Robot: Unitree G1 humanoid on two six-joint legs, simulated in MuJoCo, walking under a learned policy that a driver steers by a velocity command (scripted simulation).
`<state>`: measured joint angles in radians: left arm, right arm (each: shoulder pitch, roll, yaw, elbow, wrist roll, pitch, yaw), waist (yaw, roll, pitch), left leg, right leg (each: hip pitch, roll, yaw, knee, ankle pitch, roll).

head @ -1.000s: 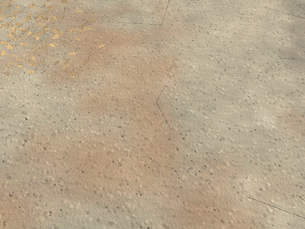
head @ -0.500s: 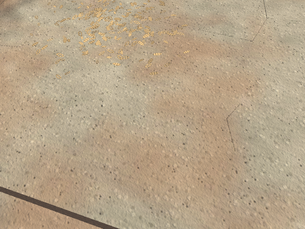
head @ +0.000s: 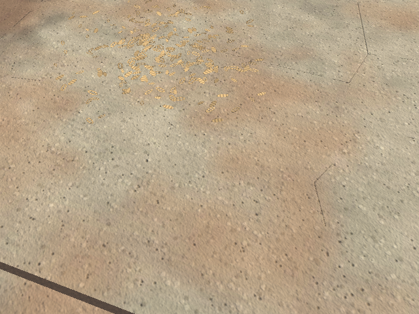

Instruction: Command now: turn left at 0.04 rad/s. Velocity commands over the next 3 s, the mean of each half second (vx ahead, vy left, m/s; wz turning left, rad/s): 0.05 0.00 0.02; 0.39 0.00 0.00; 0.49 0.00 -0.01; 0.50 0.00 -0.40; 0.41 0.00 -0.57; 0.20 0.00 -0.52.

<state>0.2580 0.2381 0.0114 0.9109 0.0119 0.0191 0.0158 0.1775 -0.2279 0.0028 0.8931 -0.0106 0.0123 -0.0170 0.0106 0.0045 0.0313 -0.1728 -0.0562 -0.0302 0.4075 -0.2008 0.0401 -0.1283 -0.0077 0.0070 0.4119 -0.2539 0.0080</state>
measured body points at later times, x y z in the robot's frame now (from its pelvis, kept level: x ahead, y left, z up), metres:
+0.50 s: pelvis +0.00 -0.01 +0.00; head +0.00 -0.01 +0.45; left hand +0.00 +0.24 -0.15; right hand +0.01 -0.26 -0.15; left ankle +0.00 +0.09 -0.73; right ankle -0.02 -0.12 -0.74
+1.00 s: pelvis +0.19 +0.01 -0.01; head +0.23 +0.02 +0.44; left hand +0.39 +0.22 -0.13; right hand +0.06 -0.20 -0.15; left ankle +0.02 +0.09 -0.74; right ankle +0.35 -0.09 -0.71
